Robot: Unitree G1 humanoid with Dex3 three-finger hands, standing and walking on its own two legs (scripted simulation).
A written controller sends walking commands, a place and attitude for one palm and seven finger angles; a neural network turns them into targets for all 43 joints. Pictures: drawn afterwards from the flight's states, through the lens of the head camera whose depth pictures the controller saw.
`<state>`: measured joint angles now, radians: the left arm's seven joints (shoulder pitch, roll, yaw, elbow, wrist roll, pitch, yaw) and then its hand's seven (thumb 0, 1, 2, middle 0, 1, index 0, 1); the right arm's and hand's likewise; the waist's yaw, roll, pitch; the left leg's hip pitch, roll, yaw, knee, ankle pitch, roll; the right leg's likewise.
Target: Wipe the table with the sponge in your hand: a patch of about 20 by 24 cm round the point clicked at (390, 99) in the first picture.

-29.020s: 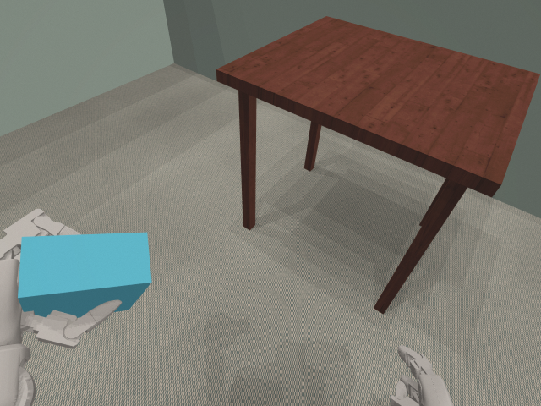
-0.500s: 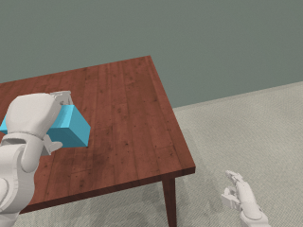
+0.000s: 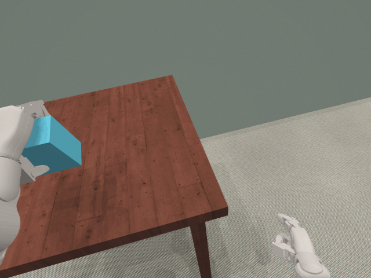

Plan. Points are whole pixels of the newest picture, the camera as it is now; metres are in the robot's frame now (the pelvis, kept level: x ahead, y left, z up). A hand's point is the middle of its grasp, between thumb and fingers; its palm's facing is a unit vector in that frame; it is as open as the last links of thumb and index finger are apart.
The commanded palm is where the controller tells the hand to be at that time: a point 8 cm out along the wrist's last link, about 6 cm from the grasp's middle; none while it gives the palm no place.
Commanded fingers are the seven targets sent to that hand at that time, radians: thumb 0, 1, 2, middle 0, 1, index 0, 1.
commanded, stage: move the sponge above the wiping area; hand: left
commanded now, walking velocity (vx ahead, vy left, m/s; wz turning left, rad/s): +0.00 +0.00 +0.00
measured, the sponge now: (35, 155) +0.24 +0.33 +0.20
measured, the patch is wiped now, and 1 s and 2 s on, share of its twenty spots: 0.00 0.00 0.00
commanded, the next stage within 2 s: none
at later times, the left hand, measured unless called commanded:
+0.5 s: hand (14, 157) +0.23 +0.36 +0.21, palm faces +0.25 -0.02 -0.97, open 9.4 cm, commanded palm +0.18 +0.33 +0.24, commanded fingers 0.00 0.10 1.30 -1.20 -1.60 -1.20 -1.60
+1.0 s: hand (31, 182) +0.22 +0.36 +0.14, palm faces +0.02 -0.11 -0.99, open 9.4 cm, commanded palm +0.18 +0.35 +0.22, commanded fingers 0.00 0.10 1.30 -1.20 -1.60 -1.20 -1.60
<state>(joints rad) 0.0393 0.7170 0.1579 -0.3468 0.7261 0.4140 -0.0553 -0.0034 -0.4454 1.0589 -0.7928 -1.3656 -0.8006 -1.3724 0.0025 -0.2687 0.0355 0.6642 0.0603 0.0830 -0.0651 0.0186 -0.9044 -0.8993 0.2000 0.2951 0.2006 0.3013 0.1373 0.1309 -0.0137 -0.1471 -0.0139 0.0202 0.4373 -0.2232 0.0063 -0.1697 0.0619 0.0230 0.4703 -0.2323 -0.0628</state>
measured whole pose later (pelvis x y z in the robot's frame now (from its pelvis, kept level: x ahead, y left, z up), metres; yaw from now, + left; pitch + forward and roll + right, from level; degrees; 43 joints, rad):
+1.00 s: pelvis +0.00 +0.04 +0.00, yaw +2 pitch -2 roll +0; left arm 0.14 0.63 0.09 -0.30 0.77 0.46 -0.17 0.00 -0.45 1.06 -0.80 -1.38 -0.80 -1.39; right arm 0.00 -0.27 0.07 0.62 0.06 0.09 -0.06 0.02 -0.90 -0.90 0.20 0.30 0.20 0.30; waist 0.12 0.12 0.01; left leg -0.17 -0.07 0.01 0.38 -0.18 0.06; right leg -0.17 0.01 0.02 0.40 -0.19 -0.01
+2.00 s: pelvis +0.01 +0.04 +0.00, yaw +2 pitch -2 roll -1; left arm 0.23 0.69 0.05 -0.34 0.83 0.02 -0.10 0.00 -0.46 1.06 -0.81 -1.40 -0.82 -1.41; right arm 0.07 -0.24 0.03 0.65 0.02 0.02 -0.12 0.02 -0.90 -0.90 0.20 0.30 0.20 0.30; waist 0.15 0.08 0.03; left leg -0.16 -0.06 -0.01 0.42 -0.22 0.06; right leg -0.14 0.01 0.00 0.40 -0.22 -0.02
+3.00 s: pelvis +0.01 +0.03 +0.00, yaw +3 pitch -2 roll -1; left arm 0.07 0.74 0.24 -0.11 0.74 0.18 0.00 0.00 -0.45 1.06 -0.82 -1.42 -0.82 -1.42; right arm 0.04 -0.25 0.03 0.70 0.06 0.08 -0.09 0.02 -0.90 -0.90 0.20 0.30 0.20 0.30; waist 0.15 0.10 0.02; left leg -0.17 -0.05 -0.02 0.43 -0.22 0.05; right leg -0.15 0.03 0.00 0.38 -0.20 -0.02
